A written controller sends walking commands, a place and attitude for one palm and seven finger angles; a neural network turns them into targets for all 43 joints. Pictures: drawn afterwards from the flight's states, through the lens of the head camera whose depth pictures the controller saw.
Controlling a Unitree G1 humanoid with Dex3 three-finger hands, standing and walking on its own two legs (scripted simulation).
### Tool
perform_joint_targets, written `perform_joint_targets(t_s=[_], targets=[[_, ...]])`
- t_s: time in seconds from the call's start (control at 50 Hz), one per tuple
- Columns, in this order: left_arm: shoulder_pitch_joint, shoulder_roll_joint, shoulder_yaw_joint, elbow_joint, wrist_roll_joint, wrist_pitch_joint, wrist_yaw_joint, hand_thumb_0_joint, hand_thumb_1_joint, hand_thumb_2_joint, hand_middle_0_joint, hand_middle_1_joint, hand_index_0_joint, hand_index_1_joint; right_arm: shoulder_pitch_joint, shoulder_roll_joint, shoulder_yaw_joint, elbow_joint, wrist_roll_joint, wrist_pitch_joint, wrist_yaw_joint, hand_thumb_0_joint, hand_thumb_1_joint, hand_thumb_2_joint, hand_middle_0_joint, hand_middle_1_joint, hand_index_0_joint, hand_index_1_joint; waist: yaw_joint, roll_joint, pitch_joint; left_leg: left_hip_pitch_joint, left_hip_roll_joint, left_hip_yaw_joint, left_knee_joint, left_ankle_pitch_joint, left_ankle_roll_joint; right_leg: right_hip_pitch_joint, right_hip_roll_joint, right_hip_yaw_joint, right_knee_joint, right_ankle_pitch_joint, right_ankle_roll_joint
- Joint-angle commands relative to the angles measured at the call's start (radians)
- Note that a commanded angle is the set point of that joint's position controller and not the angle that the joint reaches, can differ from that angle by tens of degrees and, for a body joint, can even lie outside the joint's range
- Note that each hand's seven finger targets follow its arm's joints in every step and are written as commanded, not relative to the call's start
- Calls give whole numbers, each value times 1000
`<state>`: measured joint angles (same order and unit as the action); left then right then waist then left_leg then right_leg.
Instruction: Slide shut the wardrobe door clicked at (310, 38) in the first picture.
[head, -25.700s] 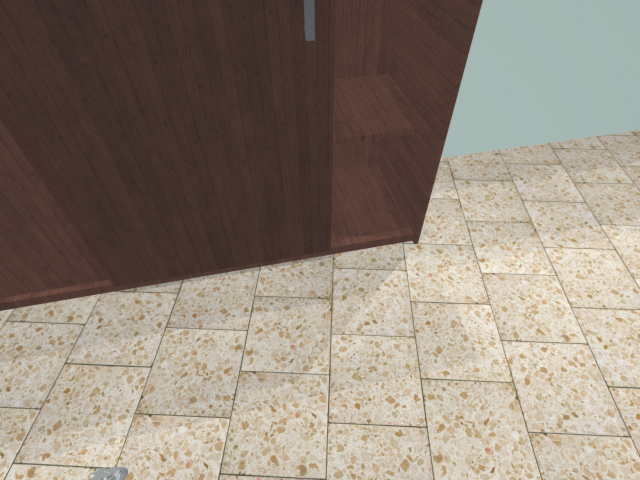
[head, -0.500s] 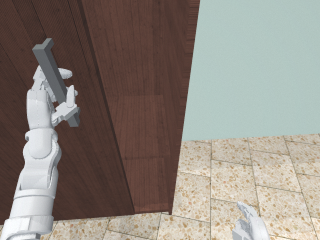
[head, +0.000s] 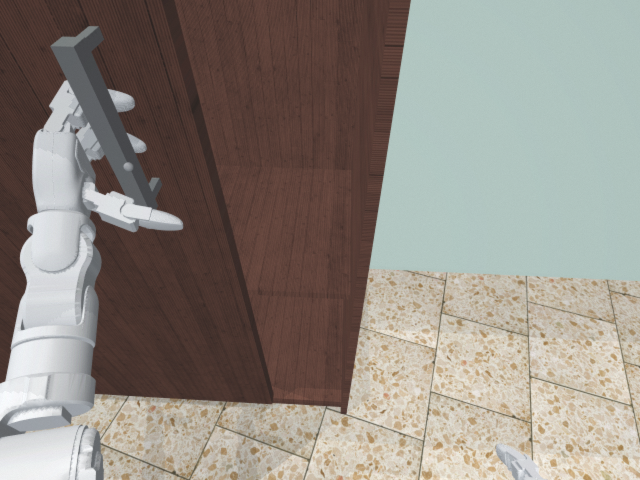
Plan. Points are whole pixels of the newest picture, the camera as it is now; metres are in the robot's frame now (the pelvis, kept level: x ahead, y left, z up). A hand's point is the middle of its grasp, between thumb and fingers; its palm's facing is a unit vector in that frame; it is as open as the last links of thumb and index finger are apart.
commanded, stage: loosen the grip on the handle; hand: left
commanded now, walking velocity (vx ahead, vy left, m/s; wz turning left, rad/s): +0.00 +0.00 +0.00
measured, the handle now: (122, 132) +0.41 +0.26 +0.24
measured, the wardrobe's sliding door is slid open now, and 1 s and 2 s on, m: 0.20 0.20 0.20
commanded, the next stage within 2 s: slip the hand off the handle in 0.10 s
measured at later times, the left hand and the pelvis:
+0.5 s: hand (104, 168) +0.37 +0.27 +0.22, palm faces +0.26 -0.95 -0.18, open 14.7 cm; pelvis +0.01 +0.01 +0.00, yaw -1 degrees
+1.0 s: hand (47, 176) +0.36 +0.33 +0.21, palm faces +0.31 -0.93 -0.18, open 14.6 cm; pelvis +0.00 +0.03 -0.01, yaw -2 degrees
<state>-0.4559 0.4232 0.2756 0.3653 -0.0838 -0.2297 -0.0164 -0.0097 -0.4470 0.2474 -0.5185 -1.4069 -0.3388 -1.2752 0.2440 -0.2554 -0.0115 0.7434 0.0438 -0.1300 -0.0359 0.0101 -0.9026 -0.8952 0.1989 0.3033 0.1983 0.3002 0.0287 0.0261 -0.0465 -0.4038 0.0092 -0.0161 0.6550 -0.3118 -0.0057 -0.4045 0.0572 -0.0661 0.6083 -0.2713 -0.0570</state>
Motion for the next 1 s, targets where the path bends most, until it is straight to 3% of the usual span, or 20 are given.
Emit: perform_joint_targets(t_s=[0.0, 0.04, 0.1, 0.16, 0.18, 0.24, 0.28, 0.36, 0.38, 0.42, 0.48, 0.52, 0.56, 0.58, 0.64, 0.66, 0.74, 0.76, 0.88, 0.98], targets=[[-387, 259, 108, -174, -40, -3, -8, 0, -550, 200, -250, -1150, -250, -1150, -147, -106, -36, -170, 4, -36, -1, 0, -900, -900, 200, 300, 200, 300, -14, -65, -214, -117, 10, 0, -43, -4, 7, 219, -186, 306, -203, -169, 70], [-364, 246, 113, -215, -58, 9, -18, 0, -550, 200, -250, -1150, -250, -1150, -138, -108, -36, -173, 3, -36, -4, 0, -900, -900, 200, 300, 200, 300, -11, -73, -239, -90, 9, 2, -44, 66, 10, 239, -177, 279, -166, 8, 69], [-278, 206, 107, -292, -70, 29, -30, 0, -550, 200, -250, -1150, -250, -1150, -107, -107, -32, -185, 2, -40, -7, 0, -900, -900, 200, 300, 200, 300, 2, -34, -310, 17, 2, 20, -66, 241, 23, 254, -123, 157, -82, 299, 53], [-199, 183, 110, -362, -83, 43, -41, 0, -550, 200, -250, -1150, -250, -1150, -85, -108, -27, -209, -1, -52, -15, 0, -900, -900, 200, 300, 200, 300, 7, -50, -330, 112, -1, 32, -72, 366, 34, 217, -77, 77, -48, 417, 48], [-222, 258, 167, -310, -72, 49, -37, 0, -550, 200, -250, -1150, -250, -1150, -76, -119, -23, -190, -3, -46, -23, 0, -900, -900, 200, 300, 200, 300, 0, -52, -291, 104, 3, 34, -72, 368, 34, 193, -73, 73, -52, 411, 46], [-217, 232, 155, -331, -73, 47, -44, 0, -550, 200, -250, -1150, -250, -1150, -84, -104, -13, -214, -3, -45, -28, 0, -900, -900, 200, 300, 200, 300, -1, -36, -276, 114, 1, 32, -82, 341, 31, 161, -65, 62, -55, 350, 48], [-224, 302, 218, -311, -74, 50, -38, 0, -550, 200, -250, -1150, -250, -1150, -88, -105, -7, -212, -5, -39, -34, 0, -900, -900, 200, 300, 200, 300, 10, -6, -259, 95, 2, 28, -85, 309, 29, 162, -64, 68, -68, 301, 41], [-231, 304, 222, -299, -77, 47, -43, 0, -550, 200, -250, -1150, -250, -1150, -101, -94, 4, -231, -2, -36, -40, 0, -900, -900, 200, 300, 200, 300, 10, 31, -272, 98, -1, 23, -96, 253, 25, 141, -55, 64, -73, 212, 39], [-226, 333, 255, -287, -76, 47, -39, 0, -550, 200, -250, -1150, -250, -1150, -103, -95, 4, -225, -5, -33, -42, 0, -900, -900, 200, 300, 200, 300, 15, 28, -262, 87, 3, 25, -96, 253, 27, 150, -57, 67, -81, 213, 38], [-239, 317, 228, -264, -80, 45, -48, 0, -550, 200, -250, -1150, -250, -1150, -109, -96, 9, -233, -2, -32, -44, 0, -900, -900, 200, 300, 200, 300, 2, 2, -242, 64, 2, 24, -102, 201, 29, 136, -57, 70, -91, 155, 44], [-269, 390, 274, -226, -72, 33, -58, 0, -550, 200, -250, -1150, -250, -1150, -105, -104, 5, -223, -5, -28, -47, 0, -900, -900, 200, 300, 200, 300, 4, 27, -230, 25, 2, 24, -97, 152, 33, 143, -62, 89, -109, 86, 41], [-306, 373, 242, -208, -72, 20, -75, 0, -550, 200, -250, -1150, -250, -1150, -104, -106, 4, -224, -4, -29, -45, 0, -900, -900, 200, 300, 200, 300, -9, 33, -238, 23, 1, 18, -94, 129, 34, 129, -64, 94, -110, 55, 42], [-316, 416, 274, -171, -78, 11, -93, 0, -550, 200, -250, -1150, -250, -1150, -97, -116, -2, -213, -4, -26, -48, 0, -900, -900, 200, 300, 200, 300, -13, 18, -233, 0, 2, 16, -83, 120, 35, 130, -68, 103, -116, 33, 42], [-325, 419, 273, -180, -79, 3, -103, 0, -550, 200, -250, -1150, -250, -1150, -95, -116, -4, -212, -6, -24, -48, 0, -900, -900, 200, 300, 200, 300, -10, 54, -248, -2, 0, 19, -78, 118, 35, 141, -70, 112, -116, 32, 40], [-347, 444, 283, -104, -91, -8, -129, 0, -550, 200, -250, -1150, -250, -1150, -81, -126, -9, -200, -2, -18, -48, 0, -900, -900, 200, 300, 200, 300, -22, 6, -226, -47, 3, 12, -66, 87, 34, 130, -78, 131, -127, -25, 43], [-362, 445, 280, -110, -94, -14, -137, 0, -550, 200, -250, -1150, -250, -1150, -79, -128, -12, -202, -5, -16, -47, 0, -900, -900, 200, 300, 200, 300, -20, 34, -245, -48, 3, 10, -61, 90, 33, 133, -83, 139, -121, -27, 41], [-375, 508, 326, 11, -102, -15, -158, 0, -550, 200, -250, -1150, -250, -1150, -59, -139, -17, -188, -1, 0, -49, 0, -900, -900, 200, 300, 200, 300, -25, -21, -206, -125, 6, 8, -38, 38, 29, 121, -99, 179, -142, -125, 46], [-399, 519, 325, 19, -102, -16, -164, 0, -550, 200, -250, -1150, -250, -1150, -61, -143, -17, -188, -2, 4, -49, 0, -900, -900, 200, 300, 200, 300, -25, -2, -201, -139, 6, 7, -32, 27, 27, 114, -106, 190, -144, -153, 46], [-215, 494, 366, -62, -129, -3, -170, 0, -550, 200, -250, -1150, -250, -1150, -63, -140, -24, -230, -4, 17, -40, 0, -900, -900, 200, 300, 200, 300, 26, -14, -262, -116, 10, -2, -33, 80, 27, 157, -100, 166, -99, -73, 36], [-112, 426, 324, -336, -134, -35, -177, 0, -550, 200, -250, -1150, -250, -1150, -73, -130, -14, -278, -12, -7, -42, 0, -900, -900, 200, 300, 200, 300, 29, 56, -315, 27, 14, -8, -55, 195, 40, 123, -51, 86, -41, 109, 25]])
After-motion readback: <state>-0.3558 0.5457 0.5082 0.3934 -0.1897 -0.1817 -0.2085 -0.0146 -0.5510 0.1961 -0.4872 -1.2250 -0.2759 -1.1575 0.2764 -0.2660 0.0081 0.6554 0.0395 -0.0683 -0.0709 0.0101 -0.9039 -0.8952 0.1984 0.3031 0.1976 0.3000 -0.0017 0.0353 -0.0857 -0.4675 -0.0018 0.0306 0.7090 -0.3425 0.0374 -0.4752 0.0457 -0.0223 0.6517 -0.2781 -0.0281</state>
